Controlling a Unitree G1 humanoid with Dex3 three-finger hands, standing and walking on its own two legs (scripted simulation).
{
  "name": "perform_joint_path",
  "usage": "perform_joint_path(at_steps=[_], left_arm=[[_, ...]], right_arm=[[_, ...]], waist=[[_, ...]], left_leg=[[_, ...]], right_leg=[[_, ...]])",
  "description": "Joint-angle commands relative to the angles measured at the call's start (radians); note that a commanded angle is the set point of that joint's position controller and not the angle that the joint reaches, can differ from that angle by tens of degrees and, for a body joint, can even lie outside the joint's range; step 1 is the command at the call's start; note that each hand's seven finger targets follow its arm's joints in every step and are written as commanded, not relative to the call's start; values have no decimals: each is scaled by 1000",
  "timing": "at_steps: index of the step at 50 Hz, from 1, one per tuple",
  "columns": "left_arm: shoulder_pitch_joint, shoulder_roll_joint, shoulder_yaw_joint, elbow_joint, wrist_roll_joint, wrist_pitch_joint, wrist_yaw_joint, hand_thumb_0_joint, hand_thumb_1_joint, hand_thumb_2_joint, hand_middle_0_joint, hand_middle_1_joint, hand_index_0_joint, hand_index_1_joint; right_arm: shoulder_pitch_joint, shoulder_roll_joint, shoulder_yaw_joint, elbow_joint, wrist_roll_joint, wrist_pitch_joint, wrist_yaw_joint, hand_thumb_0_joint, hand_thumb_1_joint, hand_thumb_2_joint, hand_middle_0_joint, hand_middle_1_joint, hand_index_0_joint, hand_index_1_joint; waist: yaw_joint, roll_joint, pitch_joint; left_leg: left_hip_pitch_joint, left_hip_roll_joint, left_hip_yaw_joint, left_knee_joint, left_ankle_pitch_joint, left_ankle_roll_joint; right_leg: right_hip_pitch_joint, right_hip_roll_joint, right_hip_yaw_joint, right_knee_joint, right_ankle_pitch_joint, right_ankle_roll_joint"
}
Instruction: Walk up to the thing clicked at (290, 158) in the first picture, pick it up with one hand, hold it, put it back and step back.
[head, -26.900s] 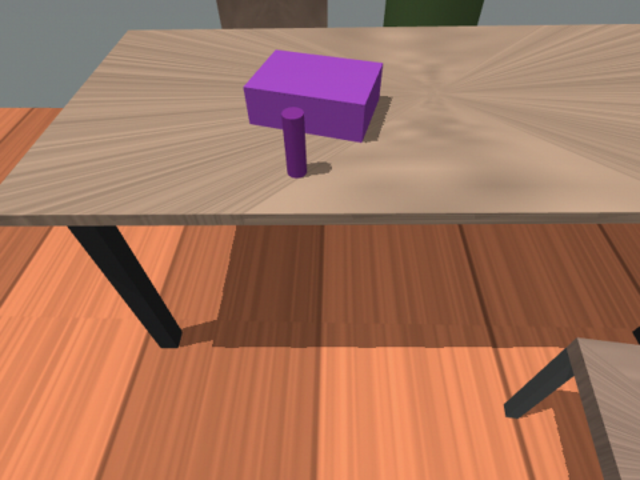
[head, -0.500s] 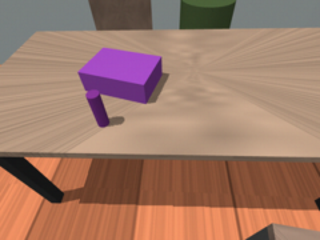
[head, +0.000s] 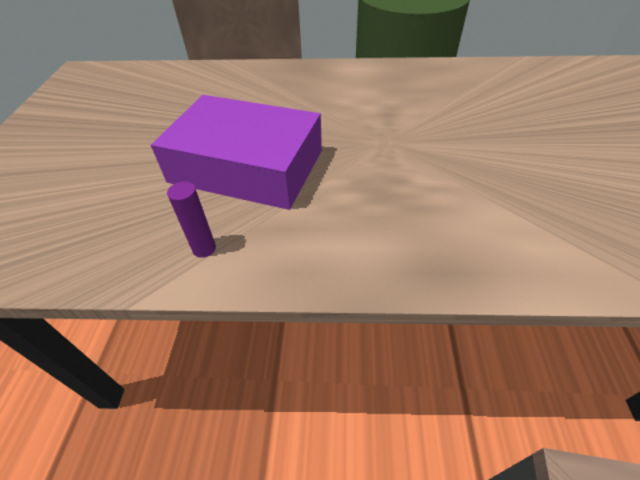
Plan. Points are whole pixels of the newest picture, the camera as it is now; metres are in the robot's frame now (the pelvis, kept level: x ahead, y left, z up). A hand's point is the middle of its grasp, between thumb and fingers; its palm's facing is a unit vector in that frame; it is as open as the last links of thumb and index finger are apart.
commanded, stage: stand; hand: left
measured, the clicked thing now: (193, 221) +0.48 +0.24 +0.03
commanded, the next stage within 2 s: none
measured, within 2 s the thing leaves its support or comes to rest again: neither
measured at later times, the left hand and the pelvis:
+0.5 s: hand out of the picture +0.07 +0.26 -0.15, palm faces -0.02 -0.93 -0.36, open 7.4 cm; pelvis +0.00 +0.00 +0.00, yaw +0 degrees
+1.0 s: hand out of the picture +0.08 +0.25 -0.15, palm faces -0.03 -0.94 -0.35, open 7.4 cm; pelvis +0.00 +0.00 +0.00, yaw -1 degrees
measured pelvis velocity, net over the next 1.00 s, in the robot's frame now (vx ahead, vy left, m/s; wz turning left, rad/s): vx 0.00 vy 0.00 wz -0.01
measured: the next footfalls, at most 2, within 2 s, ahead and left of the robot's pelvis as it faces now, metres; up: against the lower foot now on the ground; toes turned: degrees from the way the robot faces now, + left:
none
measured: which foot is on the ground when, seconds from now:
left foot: down 0.00-1.00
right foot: down 0.00-1.00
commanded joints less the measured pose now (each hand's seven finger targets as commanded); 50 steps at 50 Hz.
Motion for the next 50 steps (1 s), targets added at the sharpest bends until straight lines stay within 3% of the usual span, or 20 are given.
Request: perform_joint_path(at_steps=[1,3,11,19,28,31,35,45,50], left_arm=[[-35,218,40,-57,-2,-22,14,0,899,900,-200,-300,-200,-300],[-34,218,40,-59,0,-19,15,0,899,900,-200,-300,-200,-300],[-38,221,43,-62,2,-23,15,0,899,900,-200,-300,-200,-300],[-33,217,44,-64,3,-21,14,0,899,900,-200,-300,-200,-300],[-36,226,47,-61,5,-19,13,0,899,900,-200,-300,-200,-300],[-31,224,46,-62,3,-21,13,0,899,900,-200,-300,-200,-300],[-26,215,42,-64,-1,-25,13,0,899,900,-200,-300,-200,-300],[-28,220,42,-63,-1,-22,15,0,899,900,-200,-300,-200,-300],[-28,218,43,-65,2,-23,15,0,899,900,-200,-300,-200,-300]], right_arm=[[-23,-207,-36,-51,-2,-27,-19,0,-900,-900,200,300,200,300],[-29,-211,-37,-53,-2,-24,-20,0,-900,-900,200,300,200,300],[-32,-205,-37,-58,-2,-23,-18,0,-900,-900,200,300,200,300],[-33,-208,-38,-58,-2,-23,-18,0,-900,-900,200,300,200,300],[-27,-202,-40,-54,-6,-19,-14,0,-900,-900,200,300,200,300],[-26,-204,-42,-53,-5,-20,-14,0,-900,-900,200,300,200,300],[-27,-208,-42,-54,-1,-25,-15,0,-900,-900,200,300,200,300],[-22,-200,-39,-49,-3,-22,-15,0,-900,-900,200,300,200,300],[-24,-204,-41,-54,-2,-25,-18,0,-900,-900,200,300,200,300]], waist=[[2,-6,-68],[4,-4,-64],[-1,-22,-79],[1,-7,-63],[2,-18,-30],[1,-18,-42],[1,-4,-83],[3,-9,-58],[-1,-13,-73]], left_leg=[[-17,91,-53,-50,203,45],[-24,92,-52,-54,173,47],[-17,92,-46,-47,177,50],[-25,92,-46,-56,142,49],[-65,86,-51,-69,38,52],[-49,87,-52,-63,72,53],[-23,92,-48,-50,171,50],[-40,93,-47,-59,144,47],[-15,96,-43,-54,170,51]], right_leg=[[57,-108,86,-37,219,-29],[50,-103,83,-45,183,-29],[67,-112,91,-44,222,-32],[52,-106,92,-53,175,-31],[28,-98,100,-76,21,-28],[28,-99,100,-70,66,-30],[66,-107,97,-45,211,-33],[59,-105,94,-51,164,-32],[50,-107,92,-45,198,-30]])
